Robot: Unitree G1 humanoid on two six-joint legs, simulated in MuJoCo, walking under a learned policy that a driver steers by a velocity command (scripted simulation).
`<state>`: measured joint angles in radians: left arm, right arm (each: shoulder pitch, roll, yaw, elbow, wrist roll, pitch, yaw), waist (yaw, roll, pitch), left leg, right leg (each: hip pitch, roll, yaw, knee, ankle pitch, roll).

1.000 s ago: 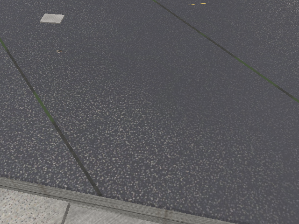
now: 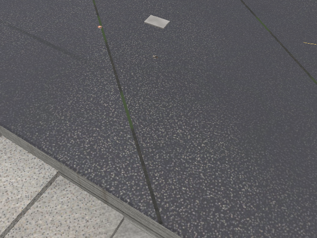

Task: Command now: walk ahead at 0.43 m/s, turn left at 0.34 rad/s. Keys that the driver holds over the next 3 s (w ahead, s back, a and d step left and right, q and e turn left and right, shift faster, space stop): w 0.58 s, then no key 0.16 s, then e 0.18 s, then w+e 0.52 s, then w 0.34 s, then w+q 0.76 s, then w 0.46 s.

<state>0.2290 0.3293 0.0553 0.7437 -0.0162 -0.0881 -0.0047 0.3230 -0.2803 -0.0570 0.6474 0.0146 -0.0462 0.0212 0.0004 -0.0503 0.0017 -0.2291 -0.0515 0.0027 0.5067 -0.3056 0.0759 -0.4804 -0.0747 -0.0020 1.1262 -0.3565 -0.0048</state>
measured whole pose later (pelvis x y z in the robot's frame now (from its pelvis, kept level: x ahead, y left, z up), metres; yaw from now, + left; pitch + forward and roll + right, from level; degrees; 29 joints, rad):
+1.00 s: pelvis +0.51 +0.06 +0.08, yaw -1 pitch +2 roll +0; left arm 0.32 0.21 0.07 0.85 0.01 -0.04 -0.01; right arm 0.02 -0.15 0.01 0.62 -0.03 -0.01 -0.01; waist 0.05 0.00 0.08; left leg -0.80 0.03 0.19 1.16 -0.40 0.13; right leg -0.43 0.03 0.09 1.50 -0.22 -0.02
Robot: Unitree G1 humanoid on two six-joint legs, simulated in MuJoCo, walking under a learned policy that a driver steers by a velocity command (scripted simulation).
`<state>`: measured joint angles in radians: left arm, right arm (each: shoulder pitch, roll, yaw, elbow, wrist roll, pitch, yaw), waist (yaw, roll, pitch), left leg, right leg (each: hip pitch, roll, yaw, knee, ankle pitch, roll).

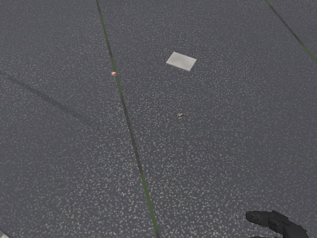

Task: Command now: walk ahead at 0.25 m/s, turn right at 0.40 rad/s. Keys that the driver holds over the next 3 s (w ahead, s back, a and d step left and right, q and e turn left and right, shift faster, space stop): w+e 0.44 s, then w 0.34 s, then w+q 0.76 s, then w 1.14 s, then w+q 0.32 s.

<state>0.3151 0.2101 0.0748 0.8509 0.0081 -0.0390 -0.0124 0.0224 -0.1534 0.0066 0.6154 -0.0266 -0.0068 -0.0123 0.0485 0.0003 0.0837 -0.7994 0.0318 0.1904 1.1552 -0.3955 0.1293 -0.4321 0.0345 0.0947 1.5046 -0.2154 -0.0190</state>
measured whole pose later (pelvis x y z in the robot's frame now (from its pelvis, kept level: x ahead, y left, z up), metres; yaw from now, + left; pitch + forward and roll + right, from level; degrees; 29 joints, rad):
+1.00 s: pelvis +0.46 -0.18 +0.10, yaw -17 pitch +3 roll -2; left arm 0.36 0.18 0.05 1.04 0.01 -0.09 -0.01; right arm 0.20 -0.24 -0.06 0.89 0.06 -0.10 -0.01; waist 0.02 0.04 -0.03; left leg -0.62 0.10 -0.08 1.32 -0.27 0.05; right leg -0.23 0.08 -0.05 0.41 -0.22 -0.06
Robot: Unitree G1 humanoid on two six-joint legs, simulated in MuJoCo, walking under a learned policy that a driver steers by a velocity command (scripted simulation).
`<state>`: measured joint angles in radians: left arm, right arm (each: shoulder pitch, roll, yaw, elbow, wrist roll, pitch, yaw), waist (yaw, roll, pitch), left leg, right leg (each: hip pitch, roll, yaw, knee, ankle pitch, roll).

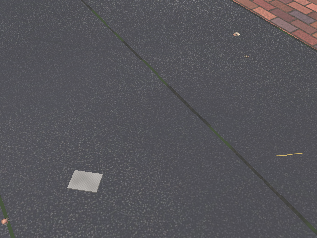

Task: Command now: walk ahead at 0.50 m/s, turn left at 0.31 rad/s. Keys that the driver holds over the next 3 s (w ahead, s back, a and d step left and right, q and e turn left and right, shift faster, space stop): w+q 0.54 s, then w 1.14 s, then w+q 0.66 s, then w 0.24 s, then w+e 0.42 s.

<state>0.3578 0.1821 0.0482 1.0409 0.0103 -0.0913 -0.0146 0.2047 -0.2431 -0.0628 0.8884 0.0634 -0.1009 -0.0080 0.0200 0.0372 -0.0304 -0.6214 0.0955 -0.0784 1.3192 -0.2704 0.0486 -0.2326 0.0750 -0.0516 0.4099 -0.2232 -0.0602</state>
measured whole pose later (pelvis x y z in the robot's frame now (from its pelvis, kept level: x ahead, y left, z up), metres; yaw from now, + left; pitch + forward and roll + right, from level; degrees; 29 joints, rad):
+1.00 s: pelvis +0.56 +0.09 +0.01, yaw +23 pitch +3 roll -1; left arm 0.29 0.23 0.06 0.83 0.00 -0.10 -0.02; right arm 0.24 -0.27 -0.07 0.75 0.01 -0.07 -0.01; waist 0.03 0.04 -0.01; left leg -0.60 0.06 -0.04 1.09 -0.29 0.03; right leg -0.24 0.06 -0.01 0.38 -0.18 -0.06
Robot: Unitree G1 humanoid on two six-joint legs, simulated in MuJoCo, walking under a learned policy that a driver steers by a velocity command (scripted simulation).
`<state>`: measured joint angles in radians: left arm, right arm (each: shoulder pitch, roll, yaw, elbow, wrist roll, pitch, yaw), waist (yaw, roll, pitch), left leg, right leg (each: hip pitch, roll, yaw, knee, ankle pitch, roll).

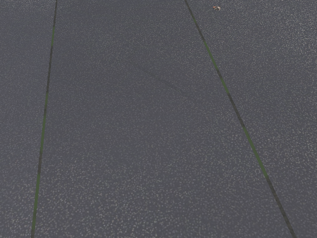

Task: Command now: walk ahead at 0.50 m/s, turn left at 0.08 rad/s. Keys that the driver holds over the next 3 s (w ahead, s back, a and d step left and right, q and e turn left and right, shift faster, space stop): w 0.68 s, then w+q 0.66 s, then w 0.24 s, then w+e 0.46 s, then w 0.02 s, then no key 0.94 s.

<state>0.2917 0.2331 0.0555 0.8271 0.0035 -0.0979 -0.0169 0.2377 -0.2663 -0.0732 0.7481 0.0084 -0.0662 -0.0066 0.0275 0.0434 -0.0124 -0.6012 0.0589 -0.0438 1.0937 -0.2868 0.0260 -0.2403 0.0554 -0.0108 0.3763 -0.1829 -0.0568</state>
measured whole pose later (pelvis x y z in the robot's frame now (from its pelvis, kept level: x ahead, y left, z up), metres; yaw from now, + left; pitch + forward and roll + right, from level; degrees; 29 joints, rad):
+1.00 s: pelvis +0.53 -0.01 +0.00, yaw +7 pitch +2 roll -1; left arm 0.24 0.24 0.06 0.82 0.01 -0.10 -0.01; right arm 0.27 -0.30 -0.08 0.83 0.03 -0.04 -0.01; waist 0.01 0.05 0.01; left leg -0.59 0.08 -0.05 1.15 -0.29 0.02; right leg -0.23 0.01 -0.12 0.39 -0.18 -0.04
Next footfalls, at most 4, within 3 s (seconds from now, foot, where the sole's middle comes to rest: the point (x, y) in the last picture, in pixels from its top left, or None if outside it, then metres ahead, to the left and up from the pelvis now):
0.30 left None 0.33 0.15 -0.78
0.80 right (200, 215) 0.60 -0.10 -0.78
1.34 left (133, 168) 0.83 0.20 -0.78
1.88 right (153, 110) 1.20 0.12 -0.78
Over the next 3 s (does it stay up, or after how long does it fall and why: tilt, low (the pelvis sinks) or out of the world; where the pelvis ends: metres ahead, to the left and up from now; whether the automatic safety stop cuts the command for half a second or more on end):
stays up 1.34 0.22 -0.01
